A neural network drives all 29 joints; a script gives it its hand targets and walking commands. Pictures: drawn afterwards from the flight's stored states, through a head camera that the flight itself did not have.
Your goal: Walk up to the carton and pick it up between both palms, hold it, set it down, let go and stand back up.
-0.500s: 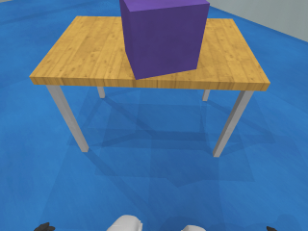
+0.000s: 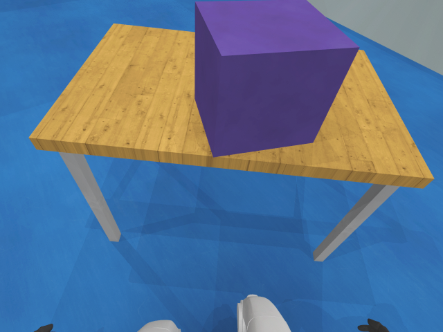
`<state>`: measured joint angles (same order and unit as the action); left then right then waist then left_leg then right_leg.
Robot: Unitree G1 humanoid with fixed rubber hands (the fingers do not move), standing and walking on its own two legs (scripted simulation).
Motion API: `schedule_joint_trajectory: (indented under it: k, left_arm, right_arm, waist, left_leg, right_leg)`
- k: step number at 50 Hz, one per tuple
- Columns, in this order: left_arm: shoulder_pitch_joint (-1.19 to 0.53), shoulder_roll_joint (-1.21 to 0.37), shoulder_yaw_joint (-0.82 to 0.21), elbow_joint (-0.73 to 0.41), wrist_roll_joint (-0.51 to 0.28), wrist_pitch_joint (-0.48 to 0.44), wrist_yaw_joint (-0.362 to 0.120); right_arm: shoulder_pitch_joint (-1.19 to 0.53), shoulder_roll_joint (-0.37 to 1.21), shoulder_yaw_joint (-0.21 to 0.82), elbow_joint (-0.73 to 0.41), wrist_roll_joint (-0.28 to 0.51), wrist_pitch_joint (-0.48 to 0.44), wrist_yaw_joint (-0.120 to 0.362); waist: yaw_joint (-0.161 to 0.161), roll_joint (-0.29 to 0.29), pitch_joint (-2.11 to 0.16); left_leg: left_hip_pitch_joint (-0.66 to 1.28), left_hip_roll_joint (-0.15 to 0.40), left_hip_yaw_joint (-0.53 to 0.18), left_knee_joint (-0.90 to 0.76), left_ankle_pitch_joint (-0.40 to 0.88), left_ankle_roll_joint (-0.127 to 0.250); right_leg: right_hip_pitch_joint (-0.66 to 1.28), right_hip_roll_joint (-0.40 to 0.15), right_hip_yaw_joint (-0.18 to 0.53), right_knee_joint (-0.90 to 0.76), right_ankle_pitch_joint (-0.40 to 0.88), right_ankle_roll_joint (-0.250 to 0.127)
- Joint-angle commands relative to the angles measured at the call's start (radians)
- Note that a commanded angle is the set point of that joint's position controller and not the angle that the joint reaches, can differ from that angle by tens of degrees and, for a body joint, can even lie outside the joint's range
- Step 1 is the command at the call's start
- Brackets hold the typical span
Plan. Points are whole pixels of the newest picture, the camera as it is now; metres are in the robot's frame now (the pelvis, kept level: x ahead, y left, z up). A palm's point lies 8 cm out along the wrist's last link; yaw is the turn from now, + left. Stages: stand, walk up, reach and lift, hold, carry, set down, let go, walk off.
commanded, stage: walk up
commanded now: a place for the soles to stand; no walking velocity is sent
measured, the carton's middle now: (259, 78) +0.66 -0.10 +0.09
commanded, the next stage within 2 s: none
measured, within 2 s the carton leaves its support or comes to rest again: neither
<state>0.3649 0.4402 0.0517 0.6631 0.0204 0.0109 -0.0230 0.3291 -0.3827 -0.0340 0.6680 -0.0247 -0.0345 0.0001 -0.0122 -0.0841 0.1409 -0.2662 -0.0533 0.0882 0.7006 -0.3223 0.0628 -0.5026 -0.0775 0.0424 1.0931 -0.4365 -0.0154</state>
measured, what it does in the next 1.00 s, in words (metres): walks ahead: right foot, then left foot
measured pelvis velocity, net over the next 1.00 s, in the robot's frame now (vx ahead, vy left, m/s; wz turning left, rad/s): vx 0.17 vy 0.01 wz -0.03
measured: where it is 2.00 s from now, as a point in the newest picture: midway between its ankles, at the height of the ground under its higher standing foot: (225, 326)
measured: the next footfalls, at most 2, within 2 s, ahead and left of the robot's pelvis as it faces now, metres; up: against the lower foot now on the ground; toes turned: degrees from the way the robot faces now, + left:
right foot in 0.14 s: +0.21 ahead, -0.15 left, +0.00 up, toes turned +0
left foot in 0.44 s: +0.26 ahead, +0.13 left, +0.00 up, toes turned +0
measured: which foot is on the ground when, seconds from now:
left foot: down 0.00-0.18, up 0.20-0.42, down 0.44-1.00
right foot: up 0.00-0.12, down 0.14-1.00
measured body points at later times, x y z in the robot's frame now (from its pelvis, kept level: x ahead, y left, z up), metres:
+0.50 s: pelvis +0.14 +0.01 -0.02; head +0.16 +0.00 +0.43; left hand +0.22 +0.33 -0.11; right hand +0.26 -0.31 -0.11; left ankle +0.22 +0.13 -0.71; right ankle +0.17 -0.16 -0.71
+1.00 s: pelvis +0.17 +0.01 +0.02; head +0.19 +0.02 +0.47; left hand +0.25 +0.33 -0.10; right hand +0.32 -0.29 -0.08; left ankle +0.22 +0.13 -0.71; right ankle +0.17 -0.15 -0.71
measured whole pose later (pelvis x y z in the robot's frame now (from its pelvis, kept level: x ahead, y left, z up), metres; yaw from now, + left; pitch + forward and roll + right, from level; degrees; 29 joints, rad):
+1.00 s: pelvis +0.17 +0.01 +0.02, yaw -2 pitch -5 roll +0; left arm 0.12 0.39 0.00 1.04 -0.02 0.01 0.00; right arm -0.02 -0.37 -0.01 1.02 0.03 0.01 0.01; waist 0.03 0.00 0.14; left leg -0.22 0.02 0.03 0.52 -0.21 0.00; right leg -0.13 -0.05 0.06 0.50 -0.27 0.07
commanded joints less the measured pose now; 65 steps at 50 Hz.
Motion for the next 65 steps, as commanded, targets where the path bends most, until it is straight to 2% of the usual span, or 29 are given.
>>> schedule_joint_trajectory:
  k: [1,5,7,8,9,10,12,16,18,20,21,22,23,24,25,28,30,31,34,42,50,52,55,56,61,62,63,64,65]
  left_arm:
    - [0.043,0.192,0.088,-0.114,0.005,-0.030,-0.002]
    - [0.034,0.180,0.084,-0.097,-0.009,-0.045,-0.004]
    - [0.151,0.195,0.092,-0.067,-0.003,-0.053,0.024]
    - [0.181,0.244,0.104,-0.043,0.006,-0.052,0.038]
    - [0.197,0.343,0.119,-0.087,0.009,-0.061,0.045]
    - [0.198,0.323,0.122,-0.082,0.006,-0.061,0.053]
    - [0.143,0.328,0.113,-0.093,0.011,-0.081,0.067]
    - [-0.021,0.258,0.081,-0.154,0.009,-0.070,0.073]
    - [-0.097,0.251,0.077,-0.157,0.013,-0.062,0.061]
    - [-0.142,0.228,0.047,-0.157,0.002,-0.050,0.038]
    - [-0.109,0.171,0.037,-0.135,-0.017,-0.042,0.028]
    - [-0.054,0.103,0.011,-0.131,-0.034,-0.036,0.017]
    - [-0.036,0.137,0.016,-0.109,-0.048,-0.017,0.030]
    - [-0.047,0.233,0.061,-0.081,-0.047,0.008,0.044]
    - [-0.081,0.227,0.054,-0.062,-0.038,0.017,0.041]
    - [0.024,0.193,0.035,0.032,-0.035,-0.023,0.047]
    - [-0.088,0.284,0.038,0.051,-0.021,-0.047,0.046]
    - [-0.188,0.266,0.031,0.048,-0.029,-0.053,0.041]
    - [-0.132,0.240,0.021,0.126,-0.058,-0.042,0.039]
    - [-0.222,0.188,0.006,0.250,-0.048,-0.023,0.036]
    - [-0.271,0.172,-0.001,0.359,-0.038,-0.030,0.032]
    - [-0.285,0.167,-0.004,0.384,-0.048,-0.030,0.037]
    - [-0.305,0.167,0.005,0.386,-0.035,-0.039,0.033]
    - [-0.293,0.152,0.001,0.410,-0.034,-0.041,0.035]
    - [-0.297,0.156,0.007,0.407,-0.036,-0.042,0.038]
    - [-0.298,0.174,0.018,0.404,-0.029,-0.046,0.037]
    - [-0.238,0.155,0.070,0.386,0.004,-0.021,0.009]
    - [-0.259,0.133,0.067,0.338,0.020,-0.010,-0.001]
    - [-0.290,0.108,0.084,0.302,0.037,0.006,-0.006]
  right_arm:
    - [-0.032,-0.316,-0.118,-0.095,-0.003,-0.028,-0.010]
    - [-0.066,-0.301,-0.109,-0.083,0.005,-0.017,0.009]
    - [-0.051,-0.246,-0.085,-0.090,0.016,0.001,0.022]
    - [-0.034,-0.181,-0.066,-0.089,0.004,0.005,0.027]
    - [-0.018,-0.171,-0.059,-0.140,0.024,0.008,0.025]
    - [-0.110,-0.266,-0.093,-0.151,0.015,0.026,0.024]
    - [-0.084,-0.286,-0.108,-0.122,0.021,0.028,0.023]
    - [0.059,-0.233,-0.096,-0.072,0.015,0.030,0.030]
    - [0.059,-0.218,-0.090,-0.042,0.025,0.037,0.027]
    - [0.133,-0.223,-0.097,0.005,0.026,0.024,0.005]
    - [0.099,-0.261,-0.110,0.014,0.019,0.020,-0.008]
    - [0.015,-0.321,-0.109,-0.006,0.011,0.012,-0.016]
    - [-0.079,-0.383,-0.108,-0.041,0.026,0.008,-0.020]
    - [-0.099,-0.341,-0.101,-0.060,0.019,0.012,-0.025]
    - [-0.118,-0.318,-0.091,-0.065,0.010,0.011,-0.027]
    - [-0.224,-0.312,-0.068,-0.013,0.034,0.017,-0.016]
    - [-0.252,-0.255,-0.051,-0.005,0.056,0.024,0.003]
    - [-0.203,-0.237,-0.042,0.030,0.048,0.021,0.000]
    - [-0.265,-0.277,-0.044,0.092,0.057,0.012,-0.004]
    - [-0.389,-0.257,-0.035,0.213,0.052,0.029,-0.004]
    - [-0.412,-0.228,-0.042,0.309,0.059,0.025,0.001]
    - [-0.398,-0.227,-0.035,0.348,0.053,0.025,0.006]
    - [-0.401,-0.206,-0.035,0.364,0.055,0.021,0.005]
    - [-0.405,-0.210,-0.044,0.364,0.059,0.014,0.001]
    - [-0.381,-0.197,-0.053,0.383,0.053,0.015,0.004]
    - [-0.368,-0.190,-0.055,0.386,0.053,0.019,0.002]
    - [-0.204,-0.272,-0.086,0.355,0.008,0.007,-0.021]
    - [-0.109,-0.312,-0.110,0.372,-0.005,0.009,-0.031]
    - [-0.091,-0.360,-0.124,0.349,-0.021,0.002,-0.045]
  waist:
    - [-0.008,0.239,-0.032]
    - [0.014,0.211,-0.010]
    - [0.090,0.132,-0.043]
    - [0.117,-0.019,-0.062]
    - [0.138,-0.317,-0.080]
    - [0.161,-0.163,-0.024]
    - [0.120,-0.023,-0.044]
    - [0.034,-0.051,-0.092]
    - [0.011,-0.157,-0.132]
    - [-0.039,-0.188,-0.193]
    - [-0.031,-0.027,-0.168]
    - [0.005,0.252,-0.149]
    - [0.011,0.309,-0.106]
    - [-0.009,0.254,-0.040]
    - [-0.018,0.157,-0.049]
    - [0.067,0.245,-0.149]
    - [0.012,0.065,-0.146]
    - [-0.029,0.057,-0.164]
    - [0.000,0.131,-0.250]
    - [0.041,0.107,-0.212]
    - [0.029,0.150,-0.168]
    - [0.029,0.084,-0.165]
    - [0.024,0.109,-0.115]
    - [0.027,0.042,-0.124]
    - [0.022,0.118,-0.152]
    - [0.016,0.057,-0.150]
    - [-0.024,0.057,-0.228]
    - [-0.060,0.177,-0.197]
    - [-0.065,0.217,-0.123]
  left_leg:
    - [-0.050,0.352,-0.396,-0.411,-0.290,0.176]
    - [-0.214,0.261,-0.233,-0.312,-0.330,0.099]
    - [-0.375,0.238,-0.189,-0.074,-0.310,0.075]
    - [-0.481,0.183,-0.124,0.089,-0.303,0.013]
    - [-0.544,0.034,-0.039,0.422,-0.307,-0.033]
    - [-0.518,0.042,-0.152,0.521,-0.331,-0.057]
    - [-0.561,0.066,-0.247,0.586,-0.242,-0.070]
    - [-0.333,0.100,-0.242,0.430,-0.161,-0.076]
    - [-0.101,0.139,-0.149,0.189,-0.111,-0.078]
    - [0.171,0.061,-0.068,-0.037,0.085,-0.055]
    - [0.266,0.046,-0.114,-0.121,0.184,-0.066]
    - [0.173,0.233,-0.388,-0.273,0.179,-0.018]
    - [-0.119,0.411,-0.709,-0.423,-0.121,0.087]
    - [-0.223,0.417,-0.696,-0.433,-0.292,0.166]
    - [-0.168,0.379,-0.638,-0.354,-0.211,0.165]
    - [-0.098,0.289,-0.420,-0.200,0.243,0.080]
    - [-0.017,0.177,-0.213,-0.070,0.287,-0.035]
    - [0.103,0.163,-0.201,-0.077,0.375,-0.039]
    - [0.098,0.218,-0.208,-0.122,0.505,0.010]
    - [0.099,0.240,-0.217,-0.287,0.281,0.000]
    - [0.159,0.202,-0.177,-0.354,0.186,-0.023]
    - [0.093,0.216,-0.196,-0.399,0.097,-0.023]
    - [0.118,0.189,-0.181,-0.429,0.025,-0.039]
    - [0.141,0.218,-0.203,-0.432,0.081,-0.026]
    - [0.138,0.192,-0.197,-0.464,-0.011,-0.032]
    - [0.120,0.190,-0.171,-0.445,-0.014,-0.035]
    - [0.243,0.249,-0.255,-0.439,-0.299,0.021]
    - [0.301,0.368,-0.405,-0.523,-0.470,0.080]
    - [0.287,0.460,-0.538,-0.583,-0.515,0.162]
  right_leg:
    - [0.020,-0.061,0.021,-0.167,0.081,-0.002]
    - [0.252,0.003,-0.082,-0.354,0.214,-0.020]
    - [0.503,0.047,-0.075,-0.452,0.113,-0.055]
    - [0.582,-0.034,0.085,-0.501,-0.077,-0.109]
    - [0.487,-0.300,0.601,-0.798,-0.389,-0.235]
    - [0.398,-0.406,0.822,-0.950,-0.454,-0.341]
    - [0.479,-0.398,0.634,-0.848,-0.227,-0.323]
    - [0.289,-0.299,0.291,-0.720,0.118,-0.260]
    - [0.171,-0.229,0.091,-0.634,0.287,-0.194]
    - [0.016,-0.202,-0.019,-0.429,0.330,-0.099]
    - [-0.065,-0.147,-0.039,-0.335,0.210,-0.060]
    - [-0.069,-0.079,-0.136,-0.247,0.114,0.014]
    - [0.055,-0.008,-0.061,-0.195,-0.125,0.032]
    - [0.156,-0.008,-0.025,-0.112,-0.180,0.018]
    - [0.116,0.003,-0.018,-0.140,-0.151,0.005]
    - [0.278,-0.022,0.030,-0.434,0.064,-0.020]
    - [0.230,-0.122,0.205,-0.614,0.300,-0.043]
    - [0.161,-0.126,0.165,-0.562,0.411,-0.044]
    - [0.328,-0.047,0.045,-0.509,0.479,-0.002]
    - [0.346,-0.030,0.030,-0.579,0.381,-0.001]
    - [0.341,-0.066,0.064,-0.739,0.355,-0.015]
    - [0.400,-0.056,0.056,-0.754,0.302,-0.006]
    - [0.329,-0.057,0.065,-0.803,0.193,-0.009]
    - [0.319,-0.060,0.057,-0.789,0.280,-0.012]
    - [0.311,-0.045,0.050,-0.784,0.182,-0.007]
    - [0.296,-0.061,0.065,-0.798,0.143,-0.011]
    - [0.228,0.029,-0.058,-0.660,-0.082,-0.022]
    - [0.072,0.064,-0.080,-0.473,-0.119,-0.028]
    - [-0.079,0.037,0.002,-0.268,-0.130,-0.019]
